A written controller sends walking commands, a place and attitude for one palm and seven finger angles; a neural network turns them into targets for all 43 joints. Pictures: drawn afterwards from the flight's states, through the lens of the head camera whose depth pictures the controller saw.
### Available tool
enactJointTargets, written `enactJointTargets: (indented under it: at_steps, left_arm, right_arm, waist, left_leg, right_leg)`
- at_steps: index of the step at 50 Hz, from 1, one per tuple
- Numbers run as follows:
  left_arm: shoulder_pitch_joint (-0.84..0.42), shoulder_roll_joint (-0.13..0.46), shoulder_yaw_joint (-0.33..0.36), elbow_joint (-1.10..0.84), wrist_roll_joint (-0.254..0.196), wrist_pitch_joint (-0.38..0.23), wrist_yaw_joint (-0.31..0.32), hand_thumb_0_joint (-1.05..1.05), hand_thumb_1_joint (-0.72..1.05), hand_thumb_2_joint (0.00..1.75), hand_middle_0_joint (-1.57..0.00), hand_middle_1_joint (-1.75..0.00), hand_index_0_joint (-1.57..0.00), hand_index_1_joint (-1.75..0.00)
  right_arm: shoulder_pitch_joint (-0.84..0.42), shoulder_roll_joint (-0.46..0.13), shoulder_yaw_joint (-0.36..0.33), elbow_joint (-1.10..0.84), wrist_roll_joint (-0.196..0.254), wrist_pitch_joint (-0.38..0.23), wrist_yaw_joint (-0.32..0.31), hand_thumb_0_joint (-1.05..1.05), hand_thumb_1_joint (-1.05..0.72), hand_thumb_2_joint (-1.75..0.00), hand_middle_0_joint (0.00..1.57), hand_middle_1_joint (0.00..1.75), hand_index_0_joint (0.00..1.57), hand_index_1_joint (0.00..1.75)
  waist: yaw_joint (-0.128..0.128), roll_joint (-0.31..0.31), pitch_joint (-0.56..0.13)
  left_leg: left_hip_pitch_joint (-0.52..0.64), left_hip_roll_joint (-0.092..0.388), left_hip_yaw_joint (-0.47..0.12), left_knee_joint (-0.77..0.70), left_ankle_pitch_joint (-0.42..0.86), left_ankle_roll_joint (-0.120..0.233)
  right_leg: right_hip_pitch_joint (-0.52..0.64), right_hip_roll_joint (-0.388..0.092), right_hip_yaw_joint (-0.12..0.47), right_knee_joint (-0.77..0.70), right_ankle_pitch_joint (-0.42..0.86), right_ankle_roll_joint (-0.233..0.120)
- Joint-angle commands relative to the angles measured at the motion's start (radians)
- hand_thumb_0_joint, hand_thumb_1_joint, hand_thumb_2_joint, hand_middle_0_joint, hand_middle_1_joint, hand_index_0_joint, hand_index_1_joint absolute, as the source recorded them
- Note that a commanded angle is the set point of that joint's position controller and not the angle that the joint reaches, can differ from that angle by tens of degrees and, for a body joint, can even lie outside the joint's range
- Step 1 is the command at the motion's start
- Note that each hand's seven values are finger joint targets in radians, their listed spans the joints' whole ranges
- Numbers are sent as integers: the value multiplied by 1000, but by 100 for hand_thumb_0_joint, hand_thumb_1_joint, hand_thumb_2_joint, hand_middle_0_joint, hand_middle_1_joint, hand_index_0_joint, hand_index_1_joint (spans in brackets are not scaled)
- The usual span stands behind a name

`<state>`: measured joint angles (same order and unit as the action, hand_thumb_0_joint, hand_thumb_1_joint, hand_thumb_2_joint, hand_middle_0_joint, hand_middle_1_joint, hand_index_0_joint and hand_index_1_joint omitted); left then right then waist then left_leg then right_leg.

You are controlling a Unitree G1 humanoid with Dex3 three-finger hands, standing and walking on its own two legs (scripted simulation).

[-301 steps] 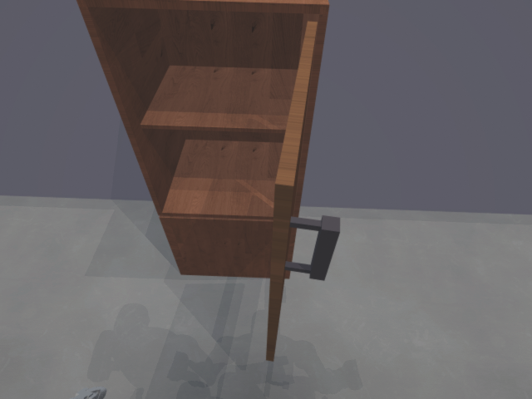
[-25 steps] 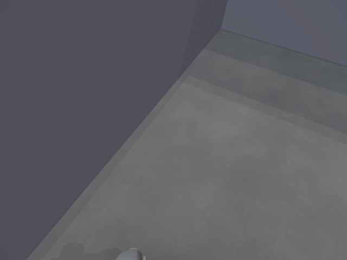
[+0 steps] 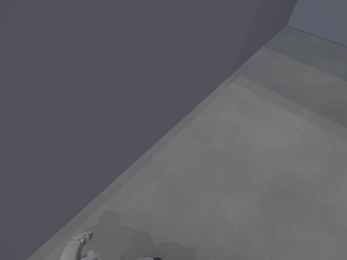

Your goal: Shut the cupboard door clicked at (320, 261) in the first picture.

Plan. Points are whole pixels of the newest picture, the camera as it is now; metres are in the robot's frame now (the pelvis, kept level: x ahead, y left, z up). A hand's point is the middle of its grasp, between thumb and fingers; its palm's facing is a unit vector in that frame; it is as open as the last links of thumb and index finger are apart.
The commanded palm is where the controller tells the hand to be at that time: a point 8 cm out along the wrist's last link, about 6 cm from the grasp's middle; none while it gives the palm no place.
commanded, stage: turn to face it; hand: left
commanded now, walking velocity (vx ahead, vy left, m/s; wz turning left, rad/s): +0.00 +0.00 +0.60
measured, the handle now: out of the picture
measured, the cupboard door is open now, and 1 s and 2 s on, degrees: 100 100 100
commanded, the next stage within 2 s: none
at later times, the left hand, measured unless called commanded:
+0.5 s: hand out of the picture -0.06 +0.18 -0.17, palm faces +0.38 -0.89 -0.26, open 7.4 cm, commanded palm none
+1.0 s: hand out of the picture +0.00 +0.20 -0.14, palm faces +0.57 -0.76 -0.30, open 7.4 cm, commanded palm none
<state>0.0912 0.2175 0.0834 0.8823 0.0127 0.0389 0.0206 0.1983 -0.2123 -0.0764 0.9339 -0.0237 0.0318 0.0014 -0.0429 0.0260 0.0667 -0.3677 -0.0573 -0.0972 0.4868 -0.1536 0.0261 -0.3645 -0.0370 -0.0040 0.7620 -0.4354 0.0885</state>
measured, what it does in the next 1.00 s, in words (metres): steps on the spot, turning left: right foot, then left foot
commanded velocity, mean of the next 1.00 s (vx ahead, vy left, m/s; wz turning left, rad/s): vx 0.00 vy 0.00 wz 0.60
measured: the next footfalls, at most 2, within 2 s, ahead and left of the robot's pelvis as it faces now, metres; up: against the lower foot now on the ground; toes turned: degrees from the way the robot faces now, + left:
right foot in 0.06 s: +0.03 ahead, -0.14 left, +0.00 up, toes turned +0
left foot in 0.52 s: -0.01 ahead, +0.11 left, +0.00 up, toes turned +26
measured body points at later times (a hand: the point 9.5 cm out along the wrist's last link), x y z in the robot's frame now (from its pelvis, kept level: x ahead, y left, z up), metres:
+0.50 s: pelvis +0.00 -0.02 -0.01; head +0.05 +0.00 +0.44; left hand -0.08 +0.23 -0.15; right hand +0.20 -0.22 -0.14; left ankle -0.05 +0.09 -0.73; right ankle -0.01 -0.14 -0.74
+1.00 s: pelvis +0.01 -0.04 -0.01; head +0.05 -0.04 +0.44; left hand -0.03 +0.24 -0.12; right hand +0.22 -0.21 -0.16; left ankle -0.06 +0.08 -0.71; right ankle +0.08 -0.13 -0.74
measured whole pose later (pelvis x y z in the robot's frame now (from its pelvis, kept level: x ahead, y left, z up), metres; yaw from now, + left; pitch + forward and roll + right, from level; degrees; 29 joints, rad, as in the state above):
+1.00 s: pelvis +0.01 -0.04 -0.01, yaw +37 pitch +0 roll +1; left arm 0.14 0.21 0.05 0.83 0.02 0.01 0.01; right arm 0.20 -0.26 -0.08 0.91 -0.01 0.07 0.01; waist -0.03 0.04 0.07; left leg -0.41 -0.07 -0.12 0.84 -0.46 -0.03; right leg -0.28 -0.05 -0.08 0.59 -0.31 0.01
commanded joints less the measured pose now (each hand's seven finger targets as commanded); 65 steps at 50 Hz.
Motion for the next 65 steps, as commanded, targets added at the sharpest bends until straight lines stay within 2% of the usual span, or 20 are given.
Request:
enactJointTargets:
  at_steps: [1,3,4,8,19,22,24,25,26,27,33,40,45,46,47,48,49,53,62,65]
  left_arm:
    - [184,113,23,-38,-7,-30,14,0,90,90,-20,-30,-20,-30]
    - [175,271,46,-61,19,-35,20,0,90,90,-20,-30,-20,-30]
    - [123,251,39,-83,13,-32,24,0,90,90,-20,-30,-20,-30]
    - [17,135,6,-96,8,-49,14,0,90,90,-20,-30,-20,-30]
    - [231,196,21,-28,19,-40,13,0,90,90,-20,-30,-20,-30]
    - [219,215,30,-25,19,-33,10,0,90,90,-20,-30,-20,-30]
    - [201,211,33,-23,7,-32,5,0,90,90,-20,-30,-20,-30]
    - [206,178,30,-41,-1,-30,0,0,90,90,-20,-30,-20,-30]
    - [155,110,7,-91,-7,-28,-7,0,90,90,-20,-30,-20,-30]
    - [108,132,5,-104,2,-13,4,0,90,90,-20,-30,-20,-30]
    - [138,128,15,-42,3,-3,-8,0,90,90,-20,-30,-20,-30]
    - [68,115,6,-87,-1,-7,-4,0,90,90,-20,-30,-20,-30]
    - [167,126,10,-76,-9,-32,2,0,90,90,-20,-30,-20,-30]
    - [208,175,21,-71,-2,-44,7,0,90,90,-20,-30,-20,-30]
    - [214,277,43,-74,17,-52,16,0,90,90,-20,-30,-20,-30]
    - [208,291,37,-84,10,-44,17,0,90,90,-20,-30,-20,-30]
    - [150,238,34,-96,11,-44,22,0,90,90,-20,-30,-20,-30]
    - [52,156,3,-113,10,-46,12,0,90,90,-20,-30,-20,-30]
    - [179,221,27,-57,20,-35,11,0,90,90,-20,-30,-20,-30]
    - [179,227,33,-47,18,-27,8,0,90,90,-20,-30,-20,-30]
  right_arm:
    - [-35,-177,-58,-89,8,-2,-10,0,-90,-90,20,30,20,30]
    - [-47,-81,-46,-133,13,-3,-3,0,-90,-90,20,30,20,30]
    - [-46,-140,-58,-129,4,3,-2,0,-90,-90,20,30,20,30]
    - [6,-112,-47,-70,-3,26,21,0,-90,-90,20,30,20,30]
    - [-165,-88,-9,-120,12,17,26,0,-90,-90,20,30,20,30]
    - [-134,-94,-4,-120,15,5,23,0,-90,-90,20,30,20,30]
    - [-37,-135,-15,-98,9,-7,20,0,-90,-90,20,30,20,30]
    - [47,-223,-38,-81,2,-19,14,0,-90,-90,20,30,20,30]
    - [120,-333,-67,-69,10,-21,5,0,-90,-90,20,30,20,30]
    - [156,-327,-60,-44,17,-8,1,0,-90,-90,20,30,20,30]
    - [-63,-218,-24,-100,6,-18,-16,0,-90,-90,20,30,20,30]
    - [-27,-233,-39,-98,-2,-8,-9,0,-90,-90,20,30,20,30]
    - [-67,-221,-46,-116,7,-3,-9,0,-90,-90,20,30,20,30]
    - [-59,-178,-42,-124,15,-5,-5,0,-90,-90,20,30,20,30]
    - [-32,-96,-29,-143,20,-7,-1,0,-90,-90,20,30,20,30]
    - [-52,-140,-39,-153,10,-3,-3,0,-90,-90,20,30,20,30]
    - [-48,-152,-46,-145,9,8,-1,0,-90,-90,20,30,20,30]
    - [0,-121,-39,-83,2,25,25,0,-90,-90,20,30,20,30]
    - [-108,-86,-11,-109,14,13,30,0,-90,-90,20,30,20,30]
    - [-64,-94,-11,-104,15,0,25,0,-90,-90,20,30,20,30]
  waist:
    - [78,80,-183]
    - [97,-377,-102]
    - [76,-226,-84]
    - [3,-204,18]
    - [103,-249,-79]
    - [93,-270,-104]
    - [36,-199,-158]
    - [-13,9,-229]
    - [-56,310,-252]
    - [-61,186,-257]
    - [39,138,-97]
    - [18,140,-91]
    - [75,121,-134]
    - [93,1,-156]
    - [95,-322,-165]
    - [101,-285,-149]
    - [71,-184,-111]
    - [21,-222,-24]
    - [95,-256,-70]
    - [77,-248,-108]
  left_leg:
    - [8,166,-246,-16,138,58]
    - [-322,-46,47,406,-428,-87]
    - [-260,21,-3,584,-424,-74]
    - [-256,74,57,766,-208,-98]
    - [-136,87,182,356,-278,-102]
    - [-22,70,218,198,-250,-78]
    - [174,64,212,-32,-58,-57]
    - [402,207,36,-99,183,8]
    - [516,480,-320,-89,700,161]
    - [488,511,-263,-58,767,228]
    - [226,269,-82,-111,437,126]
    - [177,264,-204,-115,269,145]
    - [57,202,-248,11,267,89]
    - [-48,132,-195,110,88,28]
    - [-238,-26,11,359,-340,-64]
    - [-234,3,2,565,-480,-69]
    - [-219,39,-29,677,-417,-63]
    - [-210,74,58,769,-227,-93]
    - [-87,85,188,333,-292,-99]
    - [25,67,218,149,-222,-81]
  right_leg:
    - [281,4,-14,-375,207,-21]
    - [332,-456,421,-556,217,-196]
    - [194,-491,353,-539,237,-242]
    - [131,-277,49,-463,397,-175]
    - [365,-322,-78,-327,784,-192]
    - [335,-337,-108,-269,786,-178]
    - [268,-310,-174,-96,736,-118]
    - [64,-245,-206,119,499,-57]
    - [-222,-101,-167,327,-227,17]
    - [-241,-113,-53,401,-246,3]
    - [-158,-84,-19,359,25,20]
    - [-66,-30,-19,97,8,16]
    - [214,9,-35,-279,196,-2]
    - [350,-90,46,-416,262,-22]
    - [449,-385,333,-487,376,-129]
    - [313,-492,369,-476,452,-219]
    - [235,-458,287,-479,393,-239]
    - [162,-282,24,-449,390,-173]
    - [293,-336,-87,-351,614,-198]
    - [286,-340,-124,-261,642,-163]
